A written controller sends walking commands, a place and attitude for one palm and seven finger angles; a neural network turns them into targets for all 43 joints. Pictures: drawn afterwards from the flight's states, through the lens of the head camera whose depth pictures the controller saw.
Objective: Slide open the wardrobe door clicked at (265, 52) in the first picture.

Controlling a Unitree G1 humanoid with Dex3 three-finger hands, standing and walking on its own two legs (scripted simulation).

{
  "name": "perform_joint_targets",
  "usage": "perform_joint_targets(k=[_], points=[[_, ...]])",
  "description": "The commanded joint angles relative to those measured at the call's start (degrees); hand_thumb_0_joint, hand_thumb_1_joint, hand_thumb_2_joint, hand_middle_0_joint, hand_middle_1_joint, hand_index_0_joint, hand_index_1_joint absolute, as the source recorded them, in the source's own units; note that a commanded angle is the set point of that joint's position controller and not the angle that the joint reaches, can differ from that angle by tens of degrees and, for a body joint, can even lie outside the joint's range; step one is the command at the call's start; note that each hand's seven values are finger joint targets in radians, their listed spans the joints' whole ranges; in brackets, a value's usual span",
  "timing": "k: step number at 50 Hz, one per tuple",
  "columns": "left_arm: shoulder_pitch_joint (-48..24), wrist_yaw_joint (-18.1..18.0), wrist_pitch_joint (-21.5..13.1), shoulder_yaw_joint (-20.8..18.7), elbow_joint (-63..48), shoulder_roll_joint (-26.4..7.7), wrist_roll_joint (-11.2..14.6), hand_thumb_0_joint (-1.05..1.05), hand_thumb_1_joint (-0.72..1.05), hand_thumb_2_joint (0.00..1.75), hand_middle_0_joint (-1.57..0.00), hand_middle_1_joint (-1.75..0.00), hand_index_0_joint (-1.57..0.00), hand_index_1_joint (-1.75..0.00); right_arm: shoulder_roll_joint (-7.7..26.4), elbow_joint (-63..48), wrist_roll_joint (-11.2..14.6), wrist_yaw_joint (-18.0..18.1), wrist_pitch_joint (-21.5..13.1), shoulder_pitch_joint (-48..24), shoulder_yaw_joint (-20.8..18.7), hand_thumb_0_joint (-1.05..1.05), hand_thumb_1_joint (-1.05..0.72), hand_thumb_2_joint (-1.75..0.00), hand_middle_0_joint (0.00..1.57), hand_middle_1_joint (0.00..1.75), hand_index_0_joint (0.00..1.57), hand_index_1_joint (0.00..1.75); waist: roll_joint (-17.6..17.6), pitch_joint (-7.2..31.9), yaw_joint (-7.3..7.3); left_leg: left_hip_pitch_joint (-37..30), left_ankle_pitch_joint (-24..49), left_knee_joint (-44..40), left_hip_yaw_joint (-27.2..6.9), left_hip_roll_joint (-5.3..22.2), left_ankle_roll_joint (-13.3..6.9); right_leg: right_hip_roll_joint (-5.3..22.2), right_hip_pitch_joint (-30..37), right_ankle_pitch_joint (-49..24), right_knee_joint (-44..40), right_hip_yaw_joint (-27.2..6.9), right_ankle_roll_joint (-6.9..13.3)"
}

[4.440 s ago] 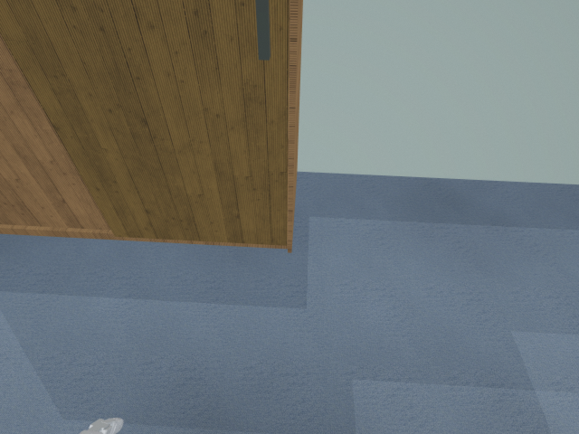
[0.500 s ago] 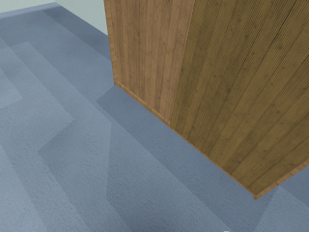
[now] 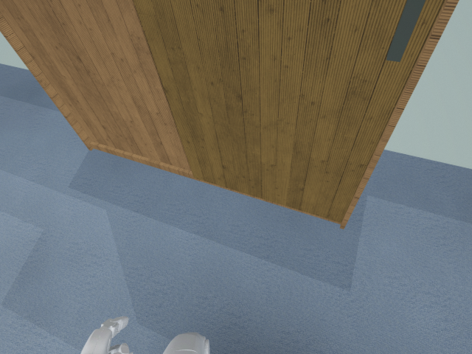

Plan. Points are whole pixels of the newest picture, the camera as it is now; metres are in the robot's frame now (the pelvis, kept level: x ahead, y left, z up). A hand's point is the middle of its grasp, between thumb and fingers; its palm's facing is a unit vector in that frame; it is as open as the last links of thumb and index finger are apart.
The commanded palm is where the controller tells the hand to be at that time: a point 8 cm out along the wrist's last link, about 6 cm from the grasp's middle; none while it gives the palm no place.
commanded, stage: turn to face it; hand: right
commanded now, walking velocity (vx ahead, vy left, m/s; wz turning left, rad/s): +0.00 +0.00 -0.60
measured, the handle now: (413, 2) +0.68 -0.32 +0.21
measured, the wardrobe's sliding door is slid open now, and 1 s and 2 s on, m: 0.00 0.00 0.00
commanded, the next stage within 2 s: take the last steps up to it in 0.52 s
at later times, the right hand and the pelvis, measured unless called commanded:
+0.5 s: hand out of the picture +0.07 -0.16 -0.14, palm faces +0.24 +0.93 -0.27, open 7.4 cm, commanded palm none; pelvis +0.00 +0.05 +0.00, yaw -15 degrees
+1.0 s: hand out of the picture -0.12 -0.17 -0.18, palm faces +0.42 +0.89 -0.15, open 7.4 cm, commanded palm none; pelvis +0.00 -0.02 +0.01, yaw -21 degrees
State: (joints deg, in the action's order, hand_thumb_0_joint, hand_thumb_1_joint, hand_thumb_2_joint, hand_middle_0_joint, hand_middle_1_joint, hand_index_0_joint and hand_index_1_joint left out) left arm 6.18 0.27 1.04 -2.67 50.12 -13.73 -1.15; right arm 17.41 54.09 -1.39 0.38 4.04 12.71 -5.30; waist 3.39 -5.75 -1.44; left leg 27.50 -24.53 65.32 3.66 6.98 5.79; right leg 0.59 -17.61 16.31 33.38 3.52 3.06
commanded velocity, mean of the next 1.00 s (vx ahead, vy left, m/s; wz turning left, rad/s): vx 0.12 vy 0.02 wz -0.23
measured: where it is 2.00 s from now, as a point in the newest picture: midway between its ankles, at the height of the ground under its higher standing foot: (273, 332)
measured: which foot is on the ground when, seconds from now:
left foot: up 0.00-0.38, down 0.40-0.86, up 0.88-1.00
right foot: down 0.00-0.40, up 0.42-0.84, down 0.86-1.00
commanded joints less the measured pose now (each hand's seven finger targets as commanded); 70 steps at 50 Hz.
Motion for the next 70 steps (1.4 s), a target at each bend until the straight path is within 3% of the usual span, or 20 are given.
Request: perform_joint_targets(k=[1,13,18,19,20,21,26,31,37,40,41,42,44,46,50,62,67,68,69,70], points=[[3.4,-0.8,-1.2,-3.2,-2.6,-11.0,0.3,0.0,0.9,0.9,-0.2,-0.3,-0.2,-0.3,3.3,-5.1,0.2,0.0,-2.0,-0.3,-0.5,0.0,-0.9,-0.9,0.2,0.3,0.2,0.3,-11.1,9.8,2.06,5.0,4.6,0.9,-3.3,0.0,0.8,12.3,12.2,-28.0,-13.7,-14.6,4.7],[8.0,-0.8,-0.1,-4.1,-0.7,-9.7,-0.5,0.0,0.9,0.9,-0.2,-0.3,-0.2,-0.3,0.7,-8.5,0.9,1.1,-2.5,-6.8,0.5,0.0,-0.9,-0.9,0.2,0.3,0.2,0.3,-11.0,8.5,4.0,-2.6,-1.0,-17.3,-4.4,-4.4,-0.6,11.4,9.5,-26.5,-12.3,-26.1,7.7],[5.6,-0.6,0.2,-4.1,-1.2,-8.6,0.1,0.0,0.9,0.9,-0.2,-0.3,-0.2,-0.3,1.1,-7.1,1.2,1.7,-3.5,0.4,0.5,0.0,-0.9,-0.9,0.2,0.3,0.2,0.3,-10.3,11.2,0.31,-20.0,10.9,-39.0,-3.6,-5.9,-2.3,7.4,1.3,-23.0,-7.0,-25.7,4.1],[6.2,-0.3,0.1,-3.8,-1.3,-6.2,0.5,0.0,0.9,0.9,-0.2,-0.3,-0.2,-0.3,3.2,-6.7,0.9,2.0,-4.2,2.1,0.1,0.0,-0.9,-0.9,0.2,0.3,0.2,0.3,-4.3,11.8,-0.31,-27.6,14.3,-46.3,-8.2,-0.5,-3.5,4.2,-5.3,-14.1,-2.1,-22.3,0.8],[7.3,0.0,-0.1,-3.2,-2.2,-2.6,0.9,0.0,0.9,0.9,-0.2,-0.3,-0.2,-0.3,8.0,-6.8,-0.1,2.3,-4.7,2.3,-0.8,0.0,-0.9,-0.9,0.2,0.3,0.2,0.3,11.2,10.6,-0.09,-31.6,17.7,-49.4,-23.0,14.8,-9.3,-4.5,-16.1,6.9,9.1,-10.4,-4.0],[7.1,-0.3,0.4,-3.7,-2.5,-4.2,0.0,0.0,0.9,0.9,-0.2,-0.3,-0.2,-0.3,8.7,-7.8,0.2,2.0,-4.3,1.2,-0.3,0.0,-0.9,-0.9,0.2,0.3,0.2,0.3,9.9,9.2,-0.06,-24.2,22.5,-49.1,-23.5,20.6,-14.2,-4.6,-15.7,16.9,19.8,-8.8,-4.8],[8.5,0.6,2.1,-3.5,2.1,-3.6,-0.2,0.0,0.9,0.9,-0.2,-0.3,-0.2,-0.3,2.2,-7.4,0.4,1.7,-5.1,-3.8,0.9,0.0,-0.9,-0.9,0.2,0.3,0.2,0.3,5.1,2.5,3.14,-15.8,25.5,-47.7,-8.2,8.9,-11.7,-0.4,-14.1,4.2,35.9,-6.7,-6.4],[4.0,0.3,2.1,-2.5,2.1,-3.2,0.0,0.0,0.9,0.9,-0.2,-0.3,-0.2,-0.3,3.5,-4.0,-0.1,1.7,-5.1,3.1,0.7,0.0,-0.9,-0.9,0.2,0.3,0.2,0.3,6.0,3.8,0.18,-20.9,31.3,-46.2,-7.6,10.0,-13.2,0.5,-12.3,7.3,26.9,-4.5,-7.4],[-0.1,1.0,0.2,-1.2,1.6,-1.7,0.0,0.0,0.9,0.9,-0.2,-0.3,-0.2,-0.3,4.3,0.9,-0.7,0.9,-5.7,8.8,0.5,0.0,-0.9,-0.9,0.2,0.3,0.2,0.3,8.6,3.5,-2.4,-21.8,10.7,-50.7,-10.3,11.3,-13.6,1.3,-6.5,9.5,9.4,-0.1,-5.3],[7.0,0.6,-1.4,-0.6,4.3,-0.9,0.0,0.0,0.9,0.9,-0.2,-0.3,-0.2,-0.3,3.9,2.4,-0.2,0.6,-5.5,7.1,0.7,0.0,-0.9,-0.9,0.2,0.3,0.2,0.3,6.2,4.9,1.11,-15.2,3.9,-46.6,-5.9,7.8,-10.9,-0.2,8.3,2.5,-7.1,3.2,-3.9],[10.7,0.1,-2.1,-0.8,6.3,-2.4,0.1,0.0,0.9,0.9,-0.2,-0.3,-0.2,-0.3,2.1,2.7,0.4,0.4,-5.3,6.4,1.2,0.0,-0.9,-0.9,0.2,0.3,0.2,0.3,0.6,5.7,2.8,-8.9,1.2,-41.7,-3.2,5.3,-8.7,1.4,17.2,0.7,-13.0,1.5,-3.5],[15.3,-0.4,-2.6,-1.8,7.8,-7.1,-0.3,0.0,0.9,0.9,-0.2,-0.3,-0.2,-0.3,-1.5,2.0,0.6,0.0,-5.1,6.6,2.0,0.0,-0.9,-0.9,0.2,0.3,0.2,0.3,-13.6,6.6,4.79,1.6,-2.1,-29.5,2.3,-0.3,-5.5,12.7,25.3,5.2,-16.5,-13.3,0.1],[20.4,-1.5,-2.4,-2.4,9.3,-10.7,-0.6,0.0,0.9,0.9,-0.2,-0.3,-0.2,-0.3,-2.0,-0.1,-0.3,0.0,-4.9,-0.1,2.6,0.0,-0.9,-0.9,0.2,0.3,0.2,0.3,-19.3,1.2,8.18,11.6,-8.1,-10.1,0.8,-2.6,-4.4,23.5,21.1,6.2,-23.8,-26.4,6.1],[15.4,-1.9,-2.8,-0.9,8.6,-6.3,-0.4,0.0,0.9,0.9,-0.2,-0.3,-0.2,-0.3,-1.4,2.0,-0.2,-0.9,-4.8,-0.4,1.9,0.0,-0.9,-0.9,0.2,0.3,0.2,0.3,-12.6,-5.5,5.03,11.0,0.3,-3.8,-2.3,-0.1,-4.8,20.1,13.2,1.8,-24.6,-20.0,6.0],[14.2,-2.2,-4.6,-0.6,8.8,-3.0,0.3,0.0,0.9,0.9,-0.2,-0.3,-0.2,-0.3,-2.9,5.5,-0.2,-1.5,-4.4,5.3,1.9,0.0,-0.9,-0.9,0.2,0.3,0.2,0.3,-10.8,-1.4,1.92,8.0,9.6,-2.7,-1.2,-0.6,-3.3,14.4,15.4,-14.0,-23.5,-8.4,4.4],[24.3,-2.9,-5.1,-0.5,14.3,-1.9,-0.5,0.0,0.9,0.9,-0.2,-0.3,-0.2,-0.3,-5.0,0.9,0.3,-2.1,-4.7,-10.7,2.4,0.0,-0.9,-0.9,0.2,0.3,0.2,0.3,-10.9,-6.0,5.09,9.3,13.7,-20.9,1.6,-1.2,-5.4,15.6,19.1,-31.2,-20.4,-4.7,4.7],[23.3,-3.0,-4.6,-0.8,15.0,-3.3,-0.3,0.0,0.9,0.9,-0.2,-0.3,-0.2,-0.3,-3.8,3.2,0.4,-1.5,-5.8,-2.2,1.8,0.0,-0.9,-0.9,0.2,0.3,0.2,0.3,-10.8,0.4,0.08,-10.6,12.0,-30.9,6.1,-7.2,-8.7,14.3,17.6,-52.1,-6.6,-1.7,2.9],[22.8,-2.9,-4.6,-0.9,15.0,-3.3,0.1,0.0,0.9,0.9,-0.2,-0.3,-0.2,-0.3,-2.0,5.4,0.2,-1.2,-6.3,5.4,1.2,0.0,-0.9,-0.9,0.2,0.3,0.2,0.3,-7.2,4.5,-3.49,-22.5,16.4,-35.3,5.5,-7.4,-9.3,12.5,12.6,-48.9,2.9,-1.0,1.4],[22.8,-2.2,-4.8,-0.8,14.2,-1.6,0.8,0.0,0.9,0.9,-0.2,-0.3,-0.2,-0.3,2.2,7.9,-0.2,-0.6,-7.2,14.2,0.0,0.0,-0.9,-0.9,0.2,0.3,0.2,0.3,-1.2,11.1,-6.99,-36.9,21.9,-36.0,-4.8,2.3,-13.0,8.7,1.4,-33.2,17.8,1.7,-0.7],[24.1,-2.3,-5.0,-0.4,12.7,2.1,1.4,0.0,0.9,0.9,-0.2,-0.3,-0.2,-0.3,6.7,9.0,0.2,0.0,-7.3,19.1,-1.0,0.0,-0.9,-0.9,0.2,0.3,0.2,0.3,9.3,17.3,-6.3,-44.7,33.6,-41.3,-26.5,18.0,-20.0,-0.3,-10.6,14.9,37.1,2.8,-2.8]])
